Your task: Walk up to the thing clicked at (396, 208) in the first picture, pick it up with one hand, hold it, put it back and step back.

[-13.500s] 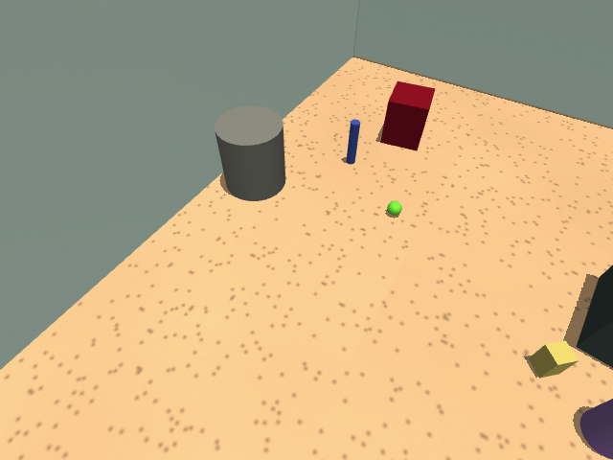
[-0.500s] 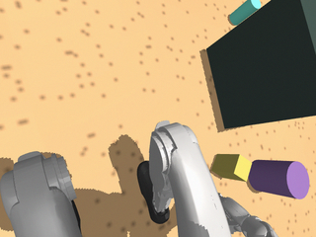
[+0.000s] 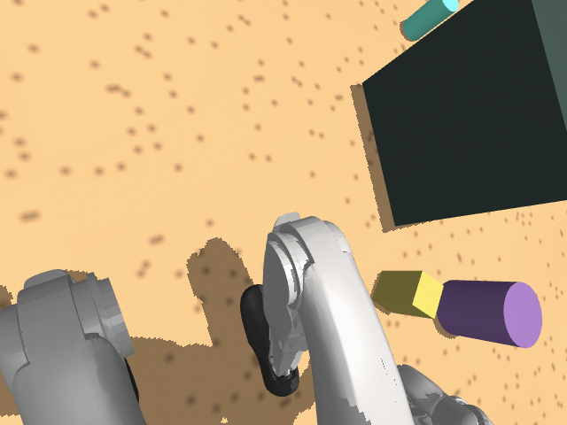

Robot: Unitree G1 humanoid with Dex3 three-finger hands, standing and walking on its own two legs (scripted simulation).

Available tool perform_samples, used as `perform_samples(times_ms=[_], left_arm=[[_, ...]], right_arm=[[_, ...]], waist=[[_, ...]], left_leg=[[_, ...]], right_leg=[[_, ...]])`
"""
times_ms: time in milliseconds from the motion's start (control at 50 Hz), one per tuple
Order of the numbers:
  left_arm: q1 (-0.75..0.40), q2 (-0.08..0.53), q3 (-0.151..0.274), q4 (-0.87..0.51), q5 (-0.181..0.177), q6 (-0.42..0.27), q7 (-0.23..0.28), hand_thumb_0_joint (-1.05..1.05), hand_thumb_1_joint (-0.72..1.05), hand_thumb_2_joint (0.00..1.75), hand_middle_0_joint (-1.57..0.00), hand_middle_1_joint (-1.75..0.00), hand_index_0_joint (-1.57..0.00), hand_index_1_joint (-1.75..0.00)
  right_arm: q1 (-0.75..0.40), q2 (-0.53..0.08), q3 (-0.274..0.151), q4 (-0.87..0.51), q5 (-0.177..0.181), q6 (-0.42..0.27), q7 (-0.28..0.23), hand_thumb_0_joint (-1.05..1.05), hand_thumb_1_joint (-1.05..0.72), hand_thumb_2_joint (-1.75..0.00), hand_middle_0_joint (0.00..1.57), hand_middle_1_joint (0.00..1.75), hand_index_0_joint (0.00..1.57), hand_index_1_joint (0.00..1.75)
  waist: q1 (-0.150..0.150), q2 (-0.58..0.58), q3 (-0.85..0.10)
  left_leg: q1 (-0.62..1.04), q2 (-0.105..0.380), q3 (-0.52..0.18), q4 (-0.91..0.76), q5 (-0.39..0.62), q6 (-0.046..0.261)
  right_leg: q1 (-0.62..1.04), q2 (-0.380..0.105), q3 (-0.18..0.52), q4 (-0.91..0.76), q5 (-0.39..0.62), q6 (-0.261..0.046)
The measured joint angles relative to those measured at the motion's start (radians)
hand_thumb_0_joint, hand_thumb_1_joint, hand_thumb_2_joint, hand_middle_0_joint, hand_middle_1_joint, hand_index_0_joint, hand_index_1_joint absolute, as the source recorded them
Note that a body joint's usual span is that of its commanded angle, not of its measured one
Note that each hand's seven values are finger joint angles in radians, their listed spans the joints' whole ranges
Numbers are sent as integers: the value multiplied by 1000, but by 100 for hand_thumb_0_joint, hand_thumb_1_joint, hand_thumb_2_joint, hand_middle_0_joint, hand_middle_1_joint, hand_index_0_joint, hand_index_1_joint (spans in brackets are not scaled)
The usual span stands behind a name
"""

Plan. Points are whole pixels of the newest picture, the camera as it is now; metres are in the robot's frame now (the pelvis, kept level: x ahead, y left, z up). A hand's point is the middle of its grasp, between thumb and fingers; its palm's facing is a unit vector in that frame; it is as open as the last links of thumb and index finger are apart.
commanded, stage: close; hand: left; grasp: from above
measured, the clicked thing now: out of the picture +0.40 +0.35 -0.26
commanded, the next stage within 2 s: settle in 1.70 s
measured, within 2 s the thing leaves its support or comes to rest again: neither
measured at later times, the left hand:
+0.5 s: hand out of the picture +0.39 +0.35 -0.25, palm faces -0.47 -0.20 -0.86, open 12.4 cm
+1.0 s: hand out of the picture +0.39 +0.35 -0.24, palm faces -0.43 -0.19 -0.88, open 10.7 cm
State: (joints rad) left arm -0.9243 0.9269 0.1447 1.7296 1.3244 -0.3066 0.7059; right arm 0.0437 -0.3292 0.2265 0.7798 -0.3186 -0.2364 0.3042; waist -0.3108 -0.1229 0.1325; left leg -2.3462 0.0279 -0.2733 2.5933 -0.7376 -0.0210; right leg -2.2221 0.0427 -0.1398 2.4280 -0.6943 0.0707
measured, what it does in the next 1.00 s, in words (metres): stands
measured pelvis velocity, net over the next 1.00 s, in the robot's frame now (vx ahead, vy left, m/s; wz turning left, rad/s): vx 0.00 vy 0.00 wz -0.01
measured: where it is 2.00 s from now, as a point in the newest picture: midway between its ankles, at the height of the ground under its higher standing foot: (205, 391)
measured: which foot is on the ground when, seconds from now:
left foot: down 0.00-1.00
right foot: down 0.00-1.00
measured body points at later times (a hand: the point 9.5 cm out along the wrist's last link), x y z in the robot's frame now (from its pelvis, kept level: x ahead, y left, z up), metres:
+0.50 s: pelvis +0.00 +0.00 +0.00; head +0.26 +0.13 +0.34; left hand +0.41 +0.35 -0.20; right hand +0.08 -0.26 -0.07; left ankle +0.06 +0.13 -0.26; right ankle +0.11 -0.13 -0.26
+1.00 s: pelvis +0.00 +0.00 +0.00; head +0.25 +0.14 +0.35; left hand +0.41 +0.35 -0.19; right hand +0.08 -0.26 -0.06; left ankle +0.06 +0.13 -0.26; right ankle +0.11 -0.13 -0.26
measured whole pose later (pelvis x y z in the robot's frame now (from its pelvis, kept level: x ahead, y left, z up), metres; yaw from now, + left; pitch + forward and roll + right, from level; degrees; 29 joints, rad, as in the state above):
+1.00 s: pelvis +0.00 +0.00 +0.00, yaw -1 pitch +26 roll -14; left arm -0.94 0.96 0.18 1.75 1.25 -0.20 0.67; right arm 0.03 -0.35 0.22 0.75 -0.29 -0.30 0.32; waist -0.33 -0.13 0.14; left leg -2.35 0.03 -0.28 2.59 -0.72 -0.01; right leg -2.22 0.05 -0.15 2.41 -0.68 0.07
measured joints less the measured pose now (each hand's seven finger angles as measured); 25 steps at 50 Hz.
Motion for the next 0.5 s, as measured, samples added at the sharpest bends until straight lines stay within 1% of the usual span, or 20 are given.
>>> perform_samples(times_ms=[80, 140, 180, 260, 360, 440, 500], left_arm=[[-6, -9, -9, 11, 6, 28, 32, -1, -39, 89, -13, -101, -15, -98], [-14, -14, -13, 19, -7, 55, 38, -1, -36, 87, -14, -100, -17, -97], [-20, -11, 0, 21, -15, 68, 35, -1, -34, 85, -16, -99, -18, -96], [-29, 5, 24, 23, -38, 88, 12, 0, -31, 82, -18, -98, -21, -94], [-24, 31, 45, 26, -63, 84, -42, 0, -27, 79, -20, -96, -24, -92], [-10, 40, 31, 13, -73, 53, -72, 0, -24, 76, -22, -94, -26, -90], [-1, 42, 19, 9, -69, 20, -73, 0, -22, 74, -24, -93, -28, -89]], right_arm=[[-11, -7, -1, 2, -1, -12, 4, 0, -90, -90, 20, 30, 20, 30], [-17, -12, -2, -1, 1, -28, 9, 0, -90, -90, 20, 30, 20, 30], [-20, -15, -1, -7, 6, -37, 12, 0, -90, -90, 20, 30, 20, 30], [-21, -16, -3, -18, 14, -51, 13, 0, -90, -90, 20, 30, 20, 30], [-15, -12, -3, -23, 17, -57, 10, 0, -90, -90, 20, 30, 20, 30], [-9, -9, 4, -21, 17, -48, 8, 0, -90, -90, 20, 30, 20, 30], [-9, -5, 16, -19, 15, -36, 5, 0, -90, -90, 20, 30, 20, 30]], waist=[[-6, -3, -3], [-10, -3, -4], [-13, -4, -2], [-18, -5, 4], [-18, -3, 15], [-9, -2, 26], [-2, -4, 32]], left_leg=[[-2, 3, -2, 0, 4, 2], [-6, 4, -1, 0, 8, 4], [-7, 5, -1, 0, 10, 5], [-10, 5, -1, -2, 12, 5], [-8, 0, -1, -1, 10, 2], [-1, -2, -2, -1, 6, -1], [6, -2, -5, -2, 4, -2]], right_leg=[[-3, 4, -1, -3, 9, 0], [-7, 6, -1, -4, 13, 2], [-8, 7, -1, -5, 16, 3], [-11, 6, -1, -7, 17, 3], [-7, 2, 0, -3, 11, 3], [-1, 0, -2, -2, 6, 3], [6, 1, -4, -4, 6, 3]])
